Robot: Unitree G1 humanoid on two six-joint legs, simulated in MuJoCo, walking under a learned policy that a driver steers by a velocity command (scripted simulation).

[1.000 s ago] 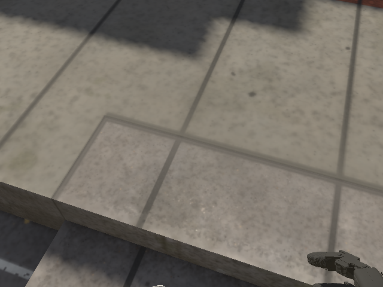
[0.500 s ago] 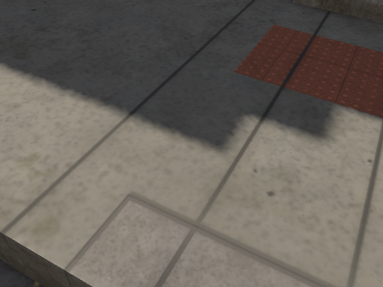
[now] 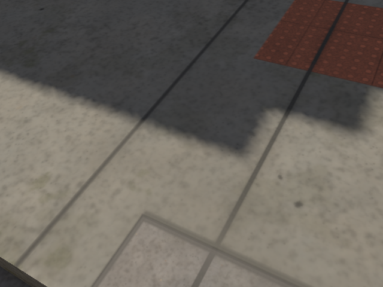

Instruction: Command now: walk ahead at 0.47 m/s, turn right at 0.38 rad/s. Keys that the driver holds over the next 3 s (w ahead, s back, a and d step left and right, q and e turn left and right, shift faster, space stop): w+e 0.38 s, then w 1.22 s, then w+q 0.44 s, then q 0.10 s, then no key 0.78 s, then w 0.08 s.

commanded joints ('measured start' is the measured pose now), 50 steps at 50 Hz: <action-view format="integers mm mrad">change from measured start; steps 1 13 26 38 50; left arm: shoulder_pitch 75 -509 -263 -185 -244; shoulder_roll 144 -53 304 203 286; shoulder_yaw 34 -29 59 36 67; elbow -21 -355 -266 -79 -110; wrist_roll -11 -62 -12 -12 16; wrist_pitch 26 30 4 -75 -47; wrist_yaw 15 -27 -63 -16 -11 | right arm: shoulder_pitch -267 276 179 -111 232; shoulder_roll -51 -9 -198 -68 -257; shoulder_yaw -2 -16 -72 12 -77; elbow -169 164 31 -125 -61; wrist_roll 3 -21 22 -9 -9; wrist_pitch -53 29 -64 -30 -44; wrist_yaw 9 -74 3 -49 -34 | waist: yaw -29 -118 -14 -70 -267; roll -198 167 -199 -73 -120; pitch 160 156 -167 23 -208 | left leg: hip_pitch -9 884 155 89 935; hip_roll -89 350 -126 4 46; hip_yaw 137 -164 -215 -21 -130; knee -277 -989 728 -266 -639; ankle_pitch -255 60 -200 215 182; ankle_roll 35 129 97 38 207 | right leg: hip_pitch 82 -1399 -187 -241 -202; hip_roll -98 17 -210 -17 -50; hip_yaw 114 0 855 45 20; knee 6 2092 32 -66 566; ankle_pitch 848 -248 -166 454 876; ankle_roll -180 -57 -356 -152 -100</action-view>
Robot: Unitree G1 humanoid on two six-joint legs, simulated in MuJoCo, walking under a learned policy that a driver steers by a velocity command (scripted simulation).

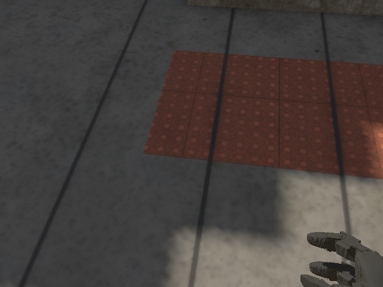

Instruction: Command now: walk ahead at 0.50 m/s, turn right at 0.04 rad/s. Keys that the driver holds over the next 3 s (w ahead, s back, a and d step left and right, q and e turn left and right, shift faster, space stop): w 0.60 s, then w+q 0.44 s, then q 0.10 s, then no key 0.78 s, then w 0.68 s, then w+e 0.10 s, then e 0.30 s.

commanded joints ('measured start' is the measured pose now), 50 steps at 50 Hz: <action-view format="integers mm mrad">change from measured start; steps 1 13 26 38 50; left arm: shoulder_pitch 53 -322 -198 -261 -204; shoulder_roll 2 55 191 132 214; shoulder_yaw -10 16 76 66 99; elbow -108 -230 -237 -164 -84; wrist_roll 14 9 6 16 -22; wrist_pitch -32 -23 -49 -61 -12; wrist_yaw -9 3 -42 -20 6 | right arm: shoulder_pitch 455 313 400 288 44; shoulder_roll -280 -144 -177 -97 -93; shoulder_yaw -96 -57 -60 -58 -59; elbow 33 116 144 85 -35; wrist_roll -39 -13 -11 2 -1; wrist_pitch -5 -3 49 61 62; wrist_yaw -27 -33 -55 -52 5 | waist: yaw -186 -76 15 -115 -46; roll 195 30 22 -72 -102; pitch -427 8 -216 -4 52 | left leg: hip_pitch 1037 267 376 -186 -142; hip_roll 408 169 154 136 73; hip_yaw -594 -145 -99 -184 -12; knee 35 -323 265 577 165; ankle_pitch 12 225 369 -82 -131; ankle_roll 293 146 14 -105 -16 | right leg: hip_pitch -677 -789 -128 -290 -15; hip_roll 25 -181 -134 -280 -334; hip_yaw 9 -36 -13 4 -193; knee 870 613 149 -234 -89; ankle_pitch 266 433 532 577 817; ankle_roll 35 72 -109 -174 -71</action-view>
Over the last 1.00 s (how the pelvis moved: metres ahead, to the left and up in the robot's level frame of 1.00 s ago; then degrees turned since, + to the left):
0.59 -0.06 0.12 -19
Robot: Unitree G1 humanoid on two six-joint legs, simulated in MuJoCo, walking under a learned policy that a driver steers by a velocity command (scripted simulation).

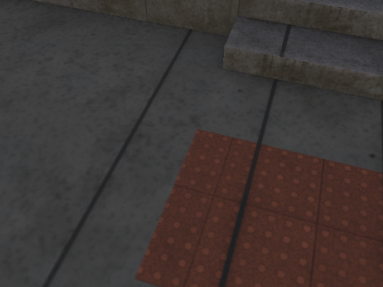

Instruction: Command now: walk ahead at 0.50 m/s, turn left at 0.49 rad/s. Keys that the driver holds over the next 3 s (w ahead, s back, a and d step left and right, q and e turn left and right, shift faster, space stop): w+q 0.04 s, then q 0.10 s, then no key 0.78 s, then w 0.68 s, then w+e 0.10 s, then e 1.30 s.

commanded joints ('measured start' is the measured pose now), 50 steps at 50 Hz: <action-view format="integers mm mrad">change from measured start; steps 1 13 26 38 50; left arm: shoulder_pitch -33 -75 -190 -229 -242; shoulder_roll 202 94 78 56 61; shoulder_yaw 54 6 2 -2 9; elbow -45 -130 -144 -132 -67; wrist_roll -16 20 29 20 -3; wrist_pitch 7 14 9 32 53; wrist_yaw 14 24 -5 0 14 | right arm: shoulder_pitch -48 91 94 153 220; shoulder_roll -93 -159 -109 -78 -95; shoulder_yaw -32 -47 -15 -13 -25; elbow -106 -82 7 55 112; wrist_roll -4 -23 -8 -26 -7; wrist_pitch -11 -25 5 48 26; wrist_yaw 10 -40 -57 -65 -83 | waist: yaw -48 -30 -53 -75 -80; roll -141 14 45 -73 13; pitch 15 -118 -83 -80 73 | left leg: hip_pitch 63 427 472 363 282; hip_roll -59 106 64 -62 -27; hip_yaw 86 -195 -202 -121 -182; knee -32 -344 -199 -200 -306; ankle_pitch -144 666 326 -107 -613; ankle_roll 53 233 113 -5 61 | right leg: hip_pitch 33 -626 -352 -189 -296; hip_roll -287 -85 -32 -91 7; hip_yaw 50 233 225 302 240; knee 106 857 151 255 277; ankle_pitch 866 47 416 489 -172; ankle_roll -127 42 -29 -103 -89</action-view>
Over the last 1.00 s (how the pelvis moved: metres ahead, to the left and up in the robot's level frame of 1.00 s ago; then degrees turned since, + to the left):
0.55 0.01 0.01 10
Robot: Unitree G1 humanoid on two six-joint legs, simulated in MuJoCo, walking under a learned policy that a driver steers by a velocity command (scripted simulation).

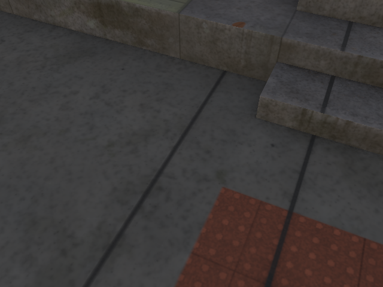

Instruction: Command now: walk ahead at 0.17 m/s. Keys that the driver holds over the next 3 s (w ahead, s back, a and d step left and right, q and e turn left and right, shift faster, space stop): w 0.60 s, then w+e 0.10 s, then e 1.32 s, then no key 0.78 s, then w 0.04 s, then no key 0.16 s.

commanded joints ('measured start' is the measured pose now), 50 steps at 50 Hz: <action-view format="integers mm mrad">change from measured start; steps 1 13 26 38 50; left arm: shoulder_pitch -59 176 301 226 81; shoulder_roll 113 151 203 199 114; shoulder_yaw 30 33 24 26 30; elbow -58 23 95 54 -83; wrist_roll -16 -7 -15 -39 -7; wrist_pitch -27 -101 -72 -72 13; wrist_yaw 5 -45 -12 2 -22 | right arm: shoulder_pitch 64 -42 -339 -64 -163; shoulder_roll -130 -128 -88 -156 -209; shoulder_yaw -30 -35 -16 -33 -46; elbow -41 -93 -177 -106 -57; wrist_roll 14 40 24 -3 -9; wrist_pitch -32 -114 -100 -121 -81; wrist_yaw -9 21 46 50 -9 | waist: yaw -18 43 103 -34 15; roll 72 -24 -67 80 71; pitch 94 61 92 -98 -41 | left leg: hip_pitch -214 -628 -497 169 -6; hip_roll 126 121 118 379 311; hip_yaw -178 -44 62 -266 203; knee -238 627 38 -284 -337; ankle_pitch -304 71 462 453 777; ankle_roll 115 46 -41 168 181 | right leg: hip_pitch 25 368 294 -305 -172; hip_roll -2 -317 -229 -91 -126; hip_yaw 38 483 129 117 10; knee -12 -414 -476 667 208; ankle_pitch -300 -101 198 -162 181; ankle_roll -42 -222 -170 -1 57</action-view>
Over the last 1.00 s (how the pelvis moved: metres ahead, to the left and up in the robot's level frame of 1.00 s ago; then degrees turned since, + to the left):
0.25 0.02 0.00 11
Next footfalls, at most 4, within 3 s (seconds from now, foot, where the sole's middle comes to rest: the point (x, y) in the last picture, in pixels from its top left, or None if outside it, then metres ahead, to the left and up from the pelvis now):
0.66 left None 0.40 0.14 -0.76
1.18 right None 0.49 -0.10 -0.76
1.64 left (164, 280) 0.55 0.12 -0.76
2.06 right None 0.37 -0.09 -0.76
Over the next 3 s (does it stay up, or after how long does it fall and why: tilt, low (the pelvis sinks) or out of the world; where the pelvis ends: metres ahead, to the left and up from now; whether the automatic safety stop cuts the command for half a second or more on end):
stays up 0.43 0.01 0.00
